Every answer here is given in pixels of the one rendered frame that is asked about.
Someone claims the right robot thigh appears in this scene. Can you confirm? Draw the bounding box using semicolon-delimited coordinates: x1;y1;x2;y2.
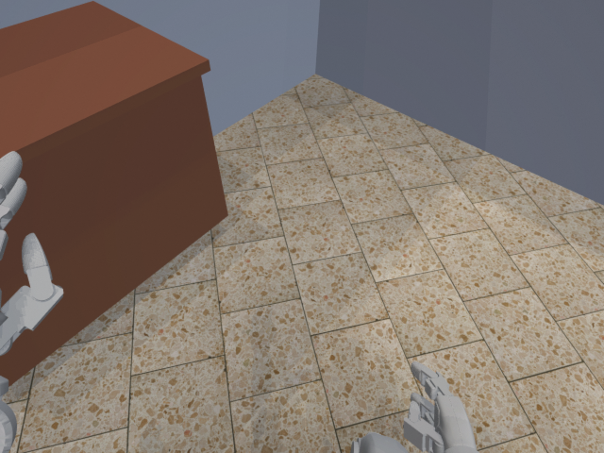
350;434;409;453

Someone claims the robot left hand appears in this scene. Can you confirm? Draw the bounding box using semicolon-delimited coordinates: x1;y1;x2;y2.
0;151;63;356

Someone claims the robot right hand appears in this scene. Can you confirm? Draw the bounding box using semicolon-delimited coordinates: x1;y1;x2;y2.
404;361;477;453

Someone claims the counter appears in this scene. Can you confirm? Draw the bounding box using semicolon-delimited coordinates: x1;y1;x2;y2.
0;1;228;386

